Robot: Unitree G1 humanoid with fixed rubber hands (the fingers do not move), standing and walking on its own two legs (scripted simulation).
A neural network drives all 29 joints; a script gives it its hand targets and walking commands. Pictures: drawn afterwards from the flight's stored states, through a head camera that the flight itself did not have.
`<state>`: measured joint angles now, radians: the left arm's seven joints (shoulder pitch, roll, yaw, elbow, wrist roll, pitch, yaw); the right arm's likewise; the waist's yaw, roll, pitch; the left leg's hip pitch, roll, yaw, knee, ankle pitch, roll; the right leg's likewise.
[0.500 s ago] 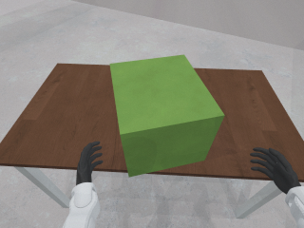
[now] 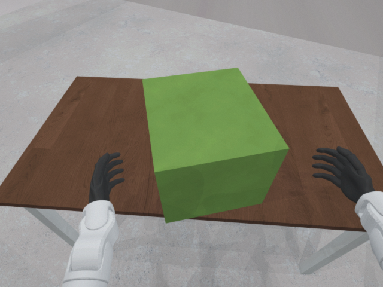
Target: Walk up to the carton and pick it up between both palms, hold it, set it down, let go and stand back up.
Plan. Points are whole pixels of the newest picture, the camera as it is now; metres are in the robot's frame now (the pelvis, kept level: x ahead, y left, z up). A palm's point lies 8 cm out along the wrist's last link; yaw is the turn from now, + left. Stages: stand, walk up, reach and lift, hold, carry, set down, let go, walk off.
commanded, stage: reach and lift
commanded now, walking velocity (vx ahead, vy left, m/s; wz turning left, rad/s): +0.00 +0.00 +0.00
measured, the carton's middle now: (203, 142) +0.48 +0.03 -0.01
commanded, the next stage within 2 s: none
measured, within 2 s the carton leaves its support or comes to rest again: neither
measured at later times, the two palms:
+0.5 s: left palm (96, 163) +0.30 +0.23 +0.11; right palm (347, 144) +0.40 -0.26 +0.12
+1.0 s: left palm (89, 132) +0.35 +0.24 +0.15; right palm (330, 103) +0.46 -0.23 +0.16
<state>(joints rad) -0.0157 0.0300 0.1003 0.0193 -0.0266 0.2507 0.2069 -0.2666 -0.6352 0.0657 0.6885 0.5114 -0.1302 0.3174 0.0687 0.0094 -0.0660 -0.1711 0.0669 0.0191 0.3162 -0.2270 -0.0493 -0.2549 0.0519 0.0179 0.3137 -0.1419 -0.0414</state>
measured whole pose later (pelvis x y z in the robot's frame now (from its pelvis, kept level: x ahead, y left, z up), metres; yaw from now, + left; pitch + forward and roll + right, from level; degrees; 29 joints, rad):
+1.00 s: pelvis -0.01 +0.00 +0.00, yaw +2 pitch +10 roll -1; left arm -0.60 0.14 0.17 0.22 -0.12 0.61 0.19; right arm -0.92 -0.68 0.09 0.96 0.47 0.21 0.26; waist 0.15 0.05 -0.10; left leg -0.29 0.06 -0.01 0.32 -0.20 -0.05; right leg -0.34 0.05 -0.01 0.28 -0.10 -0.04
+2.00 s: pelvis -0.02 +0.00 -0.01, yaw +1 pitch +21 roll -1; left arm -0.81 0.10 0.08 0.90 -0.14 0.03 0.18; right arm -1.13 -0.58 0.20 1.45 0.45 -0.16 0.22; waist 0.23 0.03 -0.20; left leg -0.60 0.07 -0.02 0.46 -0.22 -0.06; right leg -0.64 0.05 -0.01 0.38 -0.11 -0.04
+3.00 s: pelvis -0.02 -0.01 -0.01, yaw +1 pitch +22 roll +0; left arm -0.86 0.01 0.19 1.06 -0.05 -0.14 0.22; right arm -1.13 -0.43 0.10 1.48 0.30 -0.21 0.12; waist 0.21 0.03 -0.23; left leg -0.62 0.08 -0.01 0.44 -0.21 -0.07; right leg -0.67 0.06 -0.01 0.38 -0.10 -0.05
